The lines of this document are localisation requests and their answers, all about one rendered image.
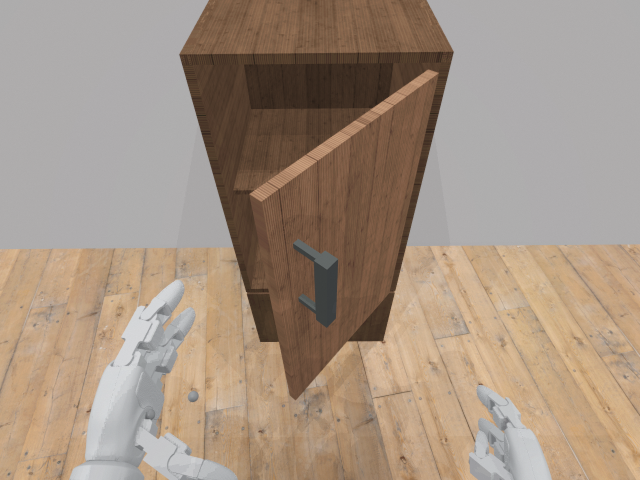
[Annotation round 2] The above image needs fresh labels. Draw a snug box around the left robot hand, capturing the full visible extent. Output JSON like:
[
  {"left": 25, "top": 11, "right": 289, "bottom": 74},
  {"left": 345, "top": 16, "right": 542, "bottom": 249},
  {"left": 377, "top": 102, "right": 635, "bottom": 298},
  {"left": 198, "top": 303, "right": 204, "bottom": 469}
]
[{"left": 85, "top": 280, "right": 238, "bottom": 480}]

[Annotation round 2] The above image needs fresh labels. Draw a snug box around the handle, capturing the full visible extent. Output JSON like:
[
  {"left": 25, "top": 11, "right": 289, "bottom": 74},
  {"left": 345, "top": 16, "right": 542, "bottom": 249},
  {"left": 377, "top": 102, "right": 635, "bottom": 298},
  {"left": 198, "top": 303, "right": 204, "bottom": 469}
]
[{"left": 293, "top": 239, "right": 338, "bottom": 328}]

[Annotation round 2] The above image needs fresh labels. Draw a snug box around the cupboard door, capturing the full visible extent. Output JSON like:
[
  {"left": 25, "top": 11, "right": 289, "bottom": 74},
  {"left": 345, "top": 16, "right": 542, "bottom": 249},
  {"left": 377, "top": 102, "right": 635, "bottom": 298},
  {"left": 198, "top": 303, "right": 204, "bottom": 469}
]
[{"left": 249, "top": 69, "right": 439, "bottom": 401}]

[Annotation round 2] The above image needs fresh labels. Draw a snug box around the left robot forearm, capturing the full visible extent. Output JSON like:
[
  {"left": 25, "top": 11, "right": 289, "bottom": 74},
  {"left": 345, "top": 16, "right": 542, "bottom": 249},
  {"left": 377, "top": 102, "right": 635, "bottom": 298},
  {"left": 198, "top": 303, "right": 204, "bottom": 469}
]
[{"left": 69, "top": 460, "right": 144, "bottom": 480}]

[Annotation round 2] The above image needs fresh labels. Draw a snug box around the right robot hand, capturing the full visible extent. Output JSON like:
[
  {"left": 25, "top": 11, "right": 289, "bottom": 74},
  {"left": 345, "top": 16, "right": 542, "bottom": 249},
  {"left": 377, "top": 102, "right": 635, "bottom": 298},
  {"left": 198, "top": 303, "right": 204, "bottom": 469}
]
[{"left": 469, "top": 385, "right": 552, "bottom": 480}]

